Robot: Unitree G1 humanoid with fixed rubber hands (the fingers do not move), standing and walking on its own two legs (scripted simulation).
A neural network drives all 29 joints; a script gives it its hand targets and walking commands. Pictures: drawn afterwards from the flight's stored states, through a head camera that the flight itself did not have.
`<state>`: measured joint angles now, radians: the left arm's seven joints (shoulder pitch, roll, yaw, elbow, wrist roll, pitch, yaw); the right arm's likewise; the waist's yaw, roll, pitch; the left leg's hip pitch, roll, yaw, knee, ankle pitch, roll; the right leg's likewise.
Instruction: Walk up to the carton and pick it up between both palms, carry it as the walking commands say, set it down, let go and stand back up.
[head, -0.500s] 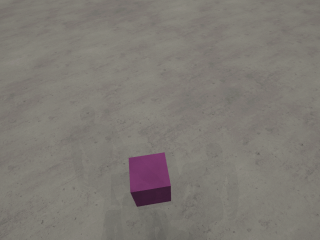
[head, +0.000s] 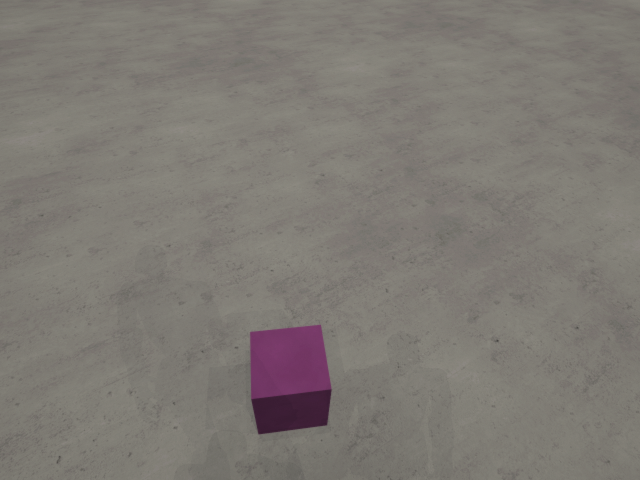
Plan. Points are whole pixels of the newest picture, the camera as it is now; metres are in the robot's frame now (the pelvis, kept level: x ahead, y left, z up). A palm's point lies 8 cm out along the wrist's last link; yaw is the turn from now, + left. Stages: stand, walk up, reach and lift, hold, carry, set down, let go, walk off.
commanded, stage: walk up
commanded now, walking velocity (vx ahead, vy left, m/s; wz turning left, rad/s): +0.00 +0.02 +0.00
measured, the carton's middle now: (289, 379) +0.58 +0.08 -0.65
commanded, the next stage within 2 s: none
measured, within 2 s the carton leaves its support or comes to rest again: neither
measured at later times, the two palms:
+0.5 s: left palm out of the picture +0.01 +0.24 -0.15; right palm out of the picture -0.01 -0.15 -0.15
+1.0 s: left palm out of the picture +0.06 +0.28 -0.16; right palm out of the picture +0.03 -0.13 -0.15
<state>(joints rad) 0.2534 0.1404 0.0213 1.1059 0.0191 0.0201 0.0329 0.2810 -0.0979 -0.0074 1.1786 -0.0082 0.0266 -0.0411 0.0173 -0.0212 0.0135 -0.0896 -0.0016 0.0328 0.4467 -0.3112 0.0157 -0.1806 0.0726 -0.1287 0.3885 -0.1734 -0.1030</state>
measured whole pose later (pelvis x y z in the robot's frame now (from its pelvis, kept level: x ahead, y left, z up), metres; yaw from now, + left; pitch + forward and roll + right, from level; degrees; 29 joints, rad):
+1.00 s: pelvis +0.05 +0.07 -0.01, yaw +1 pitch -2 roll -2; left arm 0.23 0.11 0.02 1.16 0.00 0.02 0.05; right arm 0.32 -0.10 -0.01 1.14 0.01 -0.02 -0.07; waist 0.00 0.02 0.03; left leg -0.02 -0.09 0.04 0.42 -0.38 0.12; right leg -0.16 -0.01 -0.10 0.47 -0.29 0.01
